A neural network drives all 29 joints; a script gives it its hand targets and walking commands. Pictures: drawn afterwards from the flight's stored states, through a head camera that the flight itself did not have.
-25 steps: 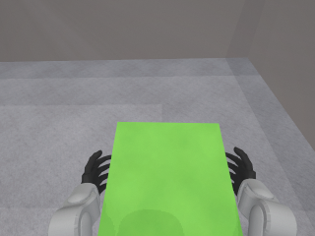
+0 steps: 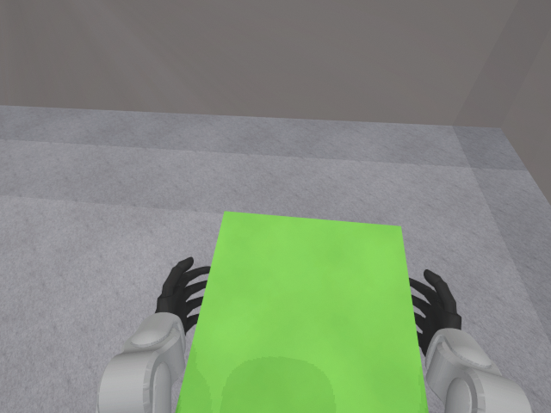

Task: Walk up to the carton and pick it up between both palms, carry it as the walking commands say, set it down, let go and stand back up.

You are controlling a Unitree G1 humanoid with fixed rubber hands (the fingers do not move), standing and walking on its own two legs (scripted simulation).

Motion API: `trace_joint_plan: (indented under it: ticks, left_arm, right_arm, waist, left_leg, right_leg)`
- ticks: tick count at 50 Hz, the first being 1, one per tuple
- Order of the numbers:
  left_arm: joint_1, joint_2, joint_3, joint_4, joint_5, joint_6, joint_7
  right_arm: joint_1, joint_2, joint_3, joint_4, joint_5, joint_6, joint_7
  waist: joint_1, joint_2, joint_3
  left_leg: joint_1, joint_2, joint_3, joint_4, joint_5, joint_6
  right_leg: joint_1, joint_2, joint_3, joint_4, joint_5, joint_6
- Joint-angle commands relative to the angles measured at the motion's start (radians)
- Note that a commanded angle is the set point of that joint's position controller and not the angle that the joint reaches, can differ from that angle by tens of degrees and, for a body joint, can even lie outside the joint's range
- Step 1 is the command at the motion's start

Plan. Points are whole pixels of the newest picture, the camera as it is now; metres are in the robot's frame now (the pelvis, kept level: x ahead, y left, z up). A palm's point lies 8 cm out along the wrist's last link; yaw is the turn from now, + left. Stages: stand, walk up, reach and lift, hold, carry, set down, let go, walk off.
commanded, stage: carry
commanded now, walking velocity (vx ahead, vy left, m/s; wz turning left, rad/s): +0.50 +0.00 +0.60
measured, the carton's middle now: (301, 332) +0.24 -0.04 +0.02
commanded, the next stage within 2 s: none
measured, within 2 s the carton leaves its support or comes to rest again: neither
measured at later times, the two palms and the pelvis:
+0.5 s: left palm (142, 183) +0.54 +0.23 +0.07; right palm (306, 168) +0.57 -0.10 +0.05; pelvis +0.33 +0.05 +0.00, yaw +13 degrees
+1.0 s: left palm (76, 136) +0.76 +0.44 +0.06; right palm (199, 103) +0.94 +0.16 +0.03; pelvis +0.65 +0.18 -0.02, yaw +32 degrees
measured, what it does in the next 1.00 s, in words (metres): walks ahead, turning left: left foot, then right foot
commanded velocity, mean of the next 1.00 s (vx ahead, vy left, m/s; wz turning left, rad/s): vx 0.50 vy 0.00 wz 0.60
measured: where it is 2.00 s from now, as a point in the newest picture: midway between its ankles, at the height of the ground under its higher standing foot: (157, 245)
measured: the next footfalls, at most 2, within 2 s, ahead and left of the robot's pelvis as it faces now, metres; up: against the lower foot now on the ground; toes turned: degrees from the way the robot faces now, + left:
left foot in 0.24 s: +0.30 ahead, +0.14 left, +0.00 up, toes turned +16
right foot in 0.50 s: +0.47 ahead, -0.05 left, +0.00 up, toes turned +9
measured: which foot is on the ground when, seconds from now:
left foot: up 0.00-0.22, down 0.24-0.52, up 0.54-0.82, down 0.84-1.00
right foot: down 0.00-0.28, up 0.30-0.48, down 0.50-0.90, up 0.92-1.00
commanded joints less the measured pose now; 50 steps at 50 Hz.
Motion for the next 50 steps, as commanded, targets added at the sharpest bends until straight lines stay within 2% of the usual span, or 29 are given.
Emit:
trace_joint_plan:
  ticks: [1,6,8,10,11,12,13,15,18,19,23,24,25,26,28,29,33,34,36,39,40,41,42,43,44,45,46,48,50]
  left_arm:
    - [-0.359,-0.667,-0.592,-0.181,-0.199,0.017,-0.027]
    - [-0.480,-0.568,-0.666,-0.188,-0.291,0.086,-0.043]
    - [-0.525,-0.590,-0.698,-0.169,-0.339,0.103,-0.058]
    - [-0.510,-0.605,-0.708,-0.169,-0.365,0.116,-0.070]
    - [-0.572,-0.617,-0.715,-0.184,-0.377,0.117,-0.083]
    - [-0.557,-0.621,-0.708,-0.223,-0.360,0.114,-0.086]
    - [-0.615,-0.626,-0.737,-0.261,-0.379,0.113,-0.092]
    - [-0.607,-0.673,-0.727,-0.194,-0.380,0.098,-0.094]
    - [-0.548,-0.757,-0.681,-0.190,-0.346,0.050,-0.111]
    - [-0.499,-0.782,-0.654,-0.169,-0.324,0.041,-0.114]
    - [-0.322,-0.801,-0.580,-0.121,-0.234,-0.005,-0.084]
    - [-0.308,-0.783,-0.553,-0.160,-0.226,-0.020,-0.088]
    - [-0.305,-0.757,-0.542,-0.107,-0.205,-0.010,-0.068]
    - [-0.283,-0.720,-0.537,-0.094,-0.174,-0.012,-0.061]
    - [-0.312,-0.718,-0.563,-0.191,-0.165,-0.028,-0.033]
    - [-0.353,-0.725,-0.554,-0.177,-0.188,-0.018,-0.031]
    - [-0.356,-0.642,-0.603,-0.194,-0.211,0.019,-0.031]
    - [-0.380,-0.614,-0.608,-0.194,-0.233,0.030,-0.036]
    - [-0.364,-0.559,-0.620,-0.146,-0.253,0.068,-0.048]
    - [-0.433,-0.532,-0.656,-0.147,-0.321,0.109,-0.060]
    - [-0.460,-0.547,-0.676,-0.168,-0.342,0.107,-0.064]
    - [-0.471,-0.561,-0.688,-0.196,-0.350,0.109,-0.071]
    - [-0.566,-0.579,-0.711,-0.249,-0.378,0.111,-0.079]
    - [-0.570,-0.605,-0.701,-0.259,-0.378,0.108,-0.092]
    - [-0.661,-0.649,-0.734,-0.316,-0.411,0.094,-0.105]
    - [-0.658,-0.674,-0.731,-0.303,-0.419,0.084,-0.115]
    - [-0.668,-0.718,-0.740,-0.290,-0.421,0.070,-0.126]
    - [-0.545,-0.749,-0.660,-0.185,-0.359,0.061,-0.122]
    - [-0.460,-0.767,-0.602,-0.121,-0.318,0.041,-0.129]
  right_arm:
    - [-0.483,0.659,0.834,-0.090,0.301,0.010,0.161]
    - [-0.314,0.579,0.688,0.091,0.144,0.049,0.114]
    - [-0.332,0.601,0.667,0.085,0.114,0.046,0.082]
    - [-0.327,0.596,0.656,0.048,0.106,0.041,0.062]
    - [-0.357,0.620,0.657,0.021,0.107,0.032,0.060]
    - [-0.379,0.615,0.664,0.006,0.113,0.024,0.057]
    - [-0.343,0.662,0.662,0.018,0.120,0.017,0.058]
    - [-0.385,0.710,0.685,0.024,0.132,0.010,0.058]
    - [-0.496,0.792,0.789,-0.084,0.230,-0.017,0.093]
    - [-0.567,0.812,0.823,-0.149,0.264,-0.029,0.101]
    - [-0.566,0.816,0.918,-0.207,0.334,-0.049,0.137]
    - [-0.623,0.817,0.949,-0.267,0.356,-0.051,0.145]
    - [-0.628,0.785,0.937,-0.233,0.358,-0.038,0.147]
    - [-0.633,0.748,0.957,-0.223,0.352,-0.024,0.156]
    - [-0.550,0.739,0.921,-0.179,0.373,-0.020,0.181]
    - [-0.534,0.730,0.896,-0.154,0.347,-0.016,0.176]
    - [-0.429,0.653,0.826,-0.086,0.276,-0.004,0.152]
    - [-0.408,0.633,0.808,-0.059,0.240,0.008,0.135]
    - [-0.372,0.550,0.758,-0.034,0.188,0.017,0.110]
    - [-0.286,0.555,0.688,0.076,0.106,0.047,0.069]
    - [-0.280,0.549,0.670,0.065,0.092,0.045,0.061]
    - [-0.325,0.569,0.680,0.018,0.113,0.038,0.058]
    - [-0.312,0.613,0.661,0.007,0.103,0.030,0.047]
    - [-0.366,0.629,0.684,-0.013,0.127,0.020,0.052]
    - [-0.397,0.703,0.692,-0.046,0.149,0.005,0.060]
    - [-0.435,0.724,0.706,-0.073,0.146,-0.005,0.055]
    - [-0.471,0.769,0.736,-0.099,0.166,-0.018,0.061]
    - [-0.533,0.779,0.777,-0.116,0.221,-0.016,0.085]
    - [-0.542,0.789,0.820,-0.139,0.243,-0.027,0.098]
  waist:
    - [0.139,-0.184,-0.148]
    - [0.125,-0.222,-0.001]
    - [0.089,-0.339,-0.029]
    - [0.042,-0.299,-0.164]
    - [0.009,-0.163,-0.167]
    - [0.038,0.154,-0.157]
    - [0.037,0.150,-0.177]
    - [0.036,-0.002,-0.185]
    - [0.061,-0.114,-0.161]
    - [0.080,-0.016,-0.189]
    - [0.134,0.023,-0.323]
    - [0.161,-0.263,-0.332]
    - [0.138,-0.368,-0.317]
    - [0.140,-0.368,-0.264]
    - [0.151,-0.153,-0.274]
    - [0.148,-0.238,-0.239]
    - [0.151,-0.204,-0.068]
    - [0.152,-0.260,-0.031]
    - [0.146,-0.239,0.063]
    - [0.090,-0.364,0.013]
    - [0.077,-0.307,-0.075]
    - [0.051,-0.253,-0.161]
    - [-0.002,-0.119,-0.201]
    - [0.030,0.161,-0.261]
    - [0.033,0.102,-0.250]
    - [0.031,0.039,-0.243]
    - [0.029,-0.076,-0.228]
    - [0.066,-0.112,-0.188]
    - [0.083,-0.086,-0.159]
  left_leg:
    - [-0.574,0.114,-0.004,0.082,0.026,-0.013]
    - [-0.358,0.047,0.136,-0.316,0.093,-0.010]
    - [-0.141,-0.061,0.273,-0.459,0.193,-0.006]
    - [0.262,-0.142,0.276,-0.535,0.307,0.049]
    - [0.478,-0.015,0.002,-0.575,0.293,0.146]
    - [0.632,0.251,-0.512,-0.698,0.363,0.301]
    - [0.656,0.301,-0.642,-0.671,0.696,0.373]
    - [0.686,0.325,-0.560,-0.580,0.949,0.357]
    - [0.471,0.278,-0.437,-0.600,0.747,0.257]
    - [0.295,0.288,-0.400,-0.640,0.560,0.240]
    - [0.026,0.120,-0.098,-0.422,0.418,0.106]
    - [-0.229,-0.024,0.064,-0.153,0.213,0.012]
    - [-0.352,-0.059,0.096,0.041,-0.026,-0.018]
    - [-0.337,0.016,-0.004,0.148,-0.016,-0.009]
    - [-0.444,0.064,-0.024,0.214,0.029,0.003]
    - [-0.529,0.086,-0.011,0.168,0.000,0.005]
    - [-0.655,0.075,0.077,0.016,0.000,-0.011]
    - [-0.619,0.060,0.113,-0.024,0.024,-0.012]
    - [-0.524,0.047,0.153,-0.227,0.054,-0.012]
    - [-0.120,-0.097,0.334,-0.432,0.212,-0.006]
    - [0.049,-0.148,0.370,-0.516,0.307,0.013]
    - [0.309,-0.163,0.315,-0.504,0.381,0.060]
    - [0.622,-0.021,0.042,-0.559,0.467,0.172]
    - [0.760,0.283,-0.488,-0.633,0.648,0.351]
    - [0.778,0.329,-0.632,-0.615,0.990,0.431]
    - [0.768,0.366,-0.647,-0.537,1.054,0.451]
    - [0.732,0.347,-0.597,-0.532,0.984,0.403]
    - [0.537,0.280,-0.499,-0.578,0.676,0.286]
    - [0.224,0.307,-0.433,-0.626,0.436,0.246]
  right_leg:
    - [0.615,-0.387,0.350,-0.279,0.522,-0.130]
    - [0.381,-0.336,0.140,-0.347,0.417,-0.058]
    - [0.365,-0.252,-0.054,-0.166,0.868,0.018]
    - [0.206,-0.185,-0.098,0.145,1.048,0.090]
    - [-0.097,-0.132,-0.063,0.402,0.735,0.119]
    - [-0.406,0.042,0.000,0.704,-0.083,0.135]
    - [-0.449,0.040,0.205,0.799,-0.310,0.091]
    - [-0.574,-0.028,0.259,0.813,-0.347,0.102]
    - [-0.424,-0.069,0.272,0.396,-0.378,0.096]
    - [-0.266,-0.071,0.257,0.253,-0.375,0.094]
    - [0.340,0.029,0.113,-0.261,0.158,0.074]
    - [0.577,-0.183,0.309,-0.354,0.096,0.041]
    - [0.618,-0.426,0.630,-0.459,-0.010,-0.058]
    - [0.557,-0.411,0.599,-0.425,0.017,-0.114]
    - [0.627,-0.422,0.498,-0.306,0.450,-0.124]
    - [0.686,-0.436,0.452,-0.281,0.524,-0.134]
    - [0.744,-0.330,0.252,-0.220,0.825,-0.080]
    - [0.695,-0.317,0.254,-0.242,0.863,-0.086]
    - [0.583,-0.294,0.171,-0.287,0.795,-0.075]
    - [0.413,-0.204,-0.070,-0.144,1.175,0.034]
    - [0.403,-0.209,-0.090,0.005,1.275,0.050]
    - [0.232,-0.160,-0.096,0.184,1.223,0.084]
    - [-0.104,-0.115,-0.046,0.495,0.783,0.104]
    - [-0.375,0.069,0.015,0.816,-0.127,0.131]
    - [-0.424,0.069,0.233,0.904,-0.322,0.096]
    - [-0.525,0.021,0.308,0.960,-0.406,0.094]
    - [-0.555,-0.016,0.304,0.870,-0.404,0.093]
    - [-0.441,-0.070,0.345,0.536,-0.394,0.088]
    - [-0.211,-0.071,0.299,0.262,-0.430,0.088]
